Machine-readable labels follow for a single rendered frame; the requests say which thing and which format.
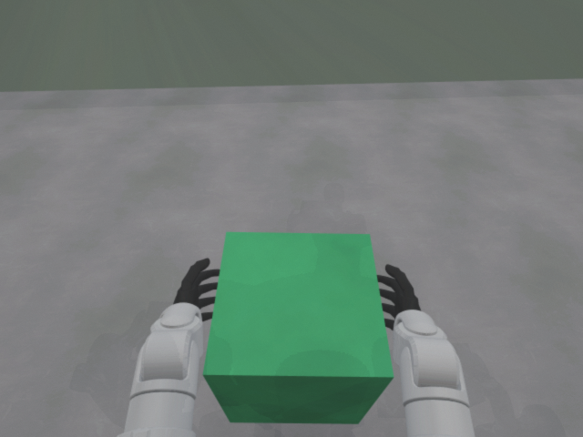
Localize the left robot forearm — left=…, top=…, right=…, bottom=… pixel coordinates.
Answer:
left=117, top=302, right=203, bottom=437

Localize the right robot forearm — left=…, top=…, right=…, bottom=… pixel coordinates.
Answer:
left=393, top=310, right=475, bottom=437

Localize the carton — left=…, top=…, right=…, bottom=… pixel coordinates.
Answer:
left=203, top=232, right=394, bottom=424

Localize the robot right hand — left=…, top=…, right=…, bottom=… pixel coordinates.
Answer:
left=377, top=264, right=421, bottom=331

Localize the robot left hand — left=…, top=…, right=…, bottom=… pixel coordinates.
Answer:
left=173, top=259, right=220, bottom=321

